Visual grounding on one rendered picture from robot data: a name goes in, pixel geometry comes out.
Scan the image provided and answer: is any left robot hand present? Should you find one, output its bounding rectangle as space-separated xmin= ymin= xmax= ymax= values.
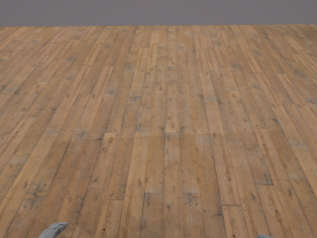
xmin=39 ymin=222 xmax=67 ymax=238

